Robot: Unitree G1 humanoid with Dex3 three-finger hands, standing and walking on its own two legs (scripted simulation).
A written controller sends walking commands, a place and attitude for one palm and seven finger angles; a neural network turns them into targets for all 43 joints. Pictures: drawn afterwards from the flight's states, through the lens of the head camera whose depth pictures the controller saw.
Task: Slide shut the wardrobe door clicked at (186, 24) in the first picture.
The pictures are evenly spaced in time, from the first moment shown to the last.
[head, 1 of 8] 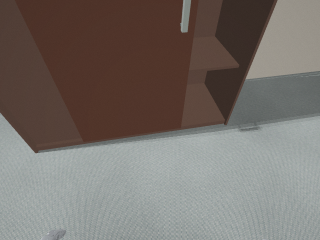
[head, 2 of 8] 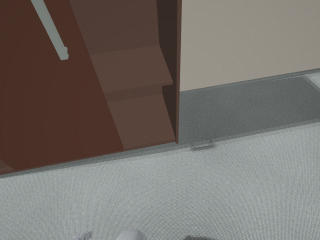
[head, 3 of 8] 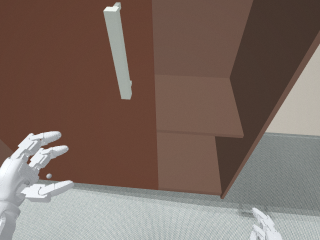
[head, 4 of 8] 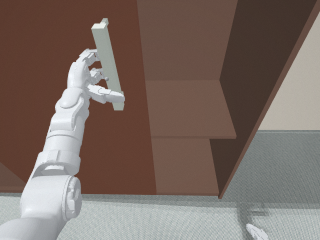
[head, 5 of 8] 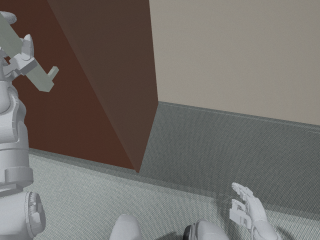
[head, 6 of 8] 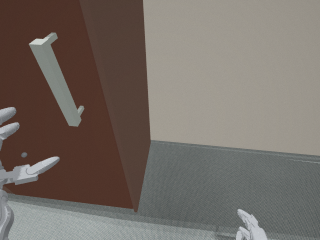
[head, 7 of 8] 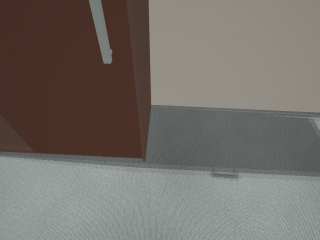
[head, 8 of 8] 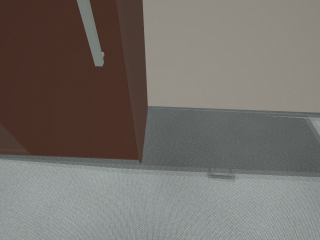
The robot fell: no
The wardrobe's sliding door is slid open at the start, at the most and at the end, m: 0.39 0.39 0.00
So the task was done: yes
